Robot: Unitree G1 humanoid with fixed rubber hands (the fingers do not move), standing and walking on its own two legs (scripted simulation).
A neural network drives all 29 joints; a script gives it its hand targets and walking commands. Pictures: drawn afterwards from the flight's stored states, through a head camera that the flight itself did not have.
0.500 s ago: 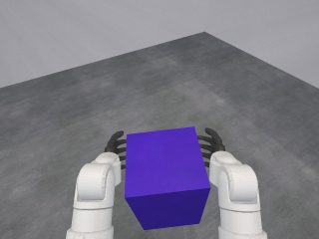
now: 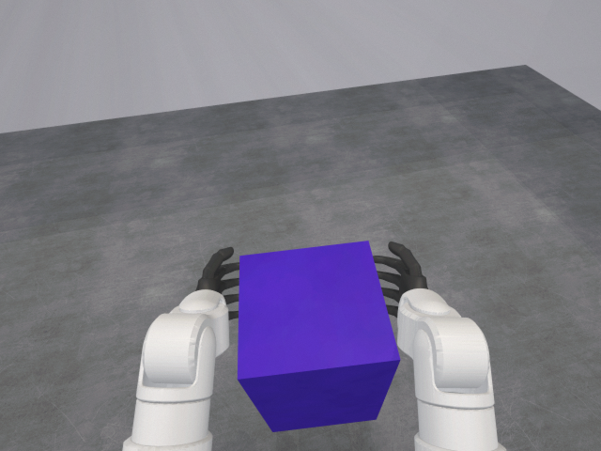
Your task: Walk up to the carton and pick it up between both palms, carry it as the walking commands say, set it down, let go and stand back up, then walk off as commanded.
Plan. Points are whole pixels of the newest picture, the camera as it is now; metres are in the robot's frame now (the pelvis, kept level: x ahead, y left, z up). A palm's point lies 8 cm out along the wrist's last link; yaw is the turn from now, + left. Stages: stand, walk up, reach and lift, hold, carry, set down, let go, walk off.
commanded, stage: carry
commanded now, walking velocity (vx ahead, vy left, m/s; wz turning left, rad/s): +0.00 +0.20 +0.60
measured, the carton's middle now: (315, 346) +0.27 -0.01 +0.01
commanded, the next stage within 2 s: none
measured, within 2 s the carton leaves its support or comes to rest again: neither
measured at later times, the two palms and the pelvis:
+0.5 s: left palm out of the picture +0.18 +0.41 +0.05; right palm (155, 316) +0.28 +0.19 +0.07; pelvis -0.04 +0.19 -0.01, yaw +18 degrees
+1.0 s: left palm out of the picture +0.14 +0.48 +0.11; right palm (65, 348) +0.22 +0.25 +0.12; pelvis -0.09 +0.27 +0.01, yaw +18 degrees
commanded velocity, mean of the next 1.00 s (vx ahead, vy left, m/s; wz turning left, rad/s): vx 0.00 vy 0.08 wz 0.25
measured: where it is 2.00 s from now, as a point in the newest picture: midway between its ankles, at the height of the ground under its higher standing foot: outside the picture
